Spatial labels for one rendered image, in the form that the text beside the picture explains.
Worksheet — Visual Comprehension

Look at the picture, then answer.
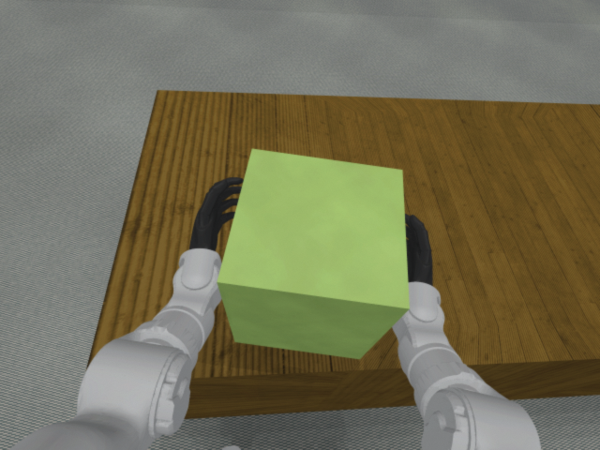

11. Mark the robot left forearm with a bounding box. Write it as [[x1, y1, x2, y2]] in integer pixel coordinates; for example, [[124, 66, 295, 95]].
[[77, 248, 222, 413]]

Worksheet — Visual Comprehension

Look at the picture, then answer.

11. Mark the pedestal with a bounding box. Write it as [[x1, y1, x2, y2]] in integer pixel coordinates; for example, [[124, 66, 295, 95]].
[[86, 90, 600, 419]]

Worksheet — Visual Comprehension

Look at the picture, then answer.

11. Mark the robot left upper arm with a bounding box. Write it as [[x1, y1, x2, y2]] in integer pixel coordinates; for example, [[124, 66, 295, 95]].
[[8, 338, 192, 450]]

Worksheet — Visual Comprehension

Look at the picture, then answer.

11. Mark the robot right upper arm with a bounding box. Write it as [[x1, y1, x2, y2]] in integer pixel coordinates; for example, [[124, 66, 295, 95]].
[[421, 387, 540, 450]]

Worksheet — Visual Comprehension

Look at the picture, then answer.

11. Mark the robot right forearm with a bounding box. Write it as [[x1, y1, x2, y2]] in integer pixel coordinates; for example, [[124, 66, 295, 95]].
[[392, 282, 541, 450]]

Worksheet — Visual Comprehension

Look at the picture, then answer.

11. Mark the carton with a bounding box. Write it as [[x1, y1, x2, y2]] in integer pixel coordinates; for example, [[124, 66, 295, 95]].
[[217, 149, 410, 359]]

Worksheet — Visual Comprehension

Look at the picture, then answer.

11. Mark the left robot hand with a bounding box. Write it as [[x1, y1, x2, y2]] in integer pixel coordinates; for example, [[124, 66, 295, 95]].
[[189, 177, 244, 251]]

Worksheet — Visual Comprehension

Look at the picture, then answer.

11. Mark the right robot hand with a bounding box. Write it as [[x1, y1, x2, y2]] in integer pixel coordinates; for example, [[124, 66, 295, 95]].
[[405, 214, 433, 286]]

